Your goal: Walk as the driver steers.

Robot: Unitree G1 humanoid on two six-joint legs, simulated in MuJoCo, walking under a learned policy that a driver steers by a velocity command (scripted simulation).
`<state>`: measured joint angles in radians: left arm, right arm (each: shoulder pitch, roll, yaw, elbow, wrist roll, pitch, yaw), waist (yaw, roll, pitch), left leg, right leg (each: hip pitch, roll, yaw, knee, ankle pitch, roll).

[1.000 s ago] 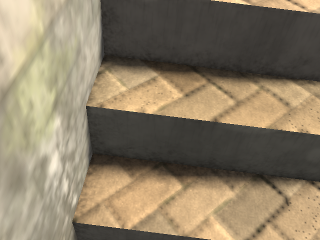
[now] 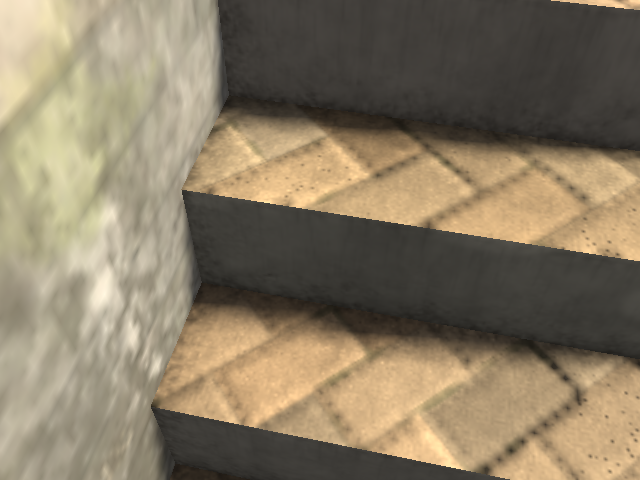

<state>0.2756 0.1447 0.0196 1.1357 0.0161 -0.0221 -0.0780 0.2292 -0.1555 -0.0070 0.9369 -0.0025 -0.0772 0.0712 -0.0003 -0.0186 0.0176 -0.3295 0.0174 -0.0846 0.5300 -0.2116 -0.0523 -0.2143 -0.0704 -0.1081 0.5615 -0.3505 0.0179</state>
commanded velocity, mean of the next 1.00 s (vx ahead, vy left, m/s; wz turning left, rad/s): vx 0.00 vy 0.00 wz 0.00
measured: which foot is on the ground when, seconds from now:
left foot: down 0.00-1.00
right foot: down 0.00-1.00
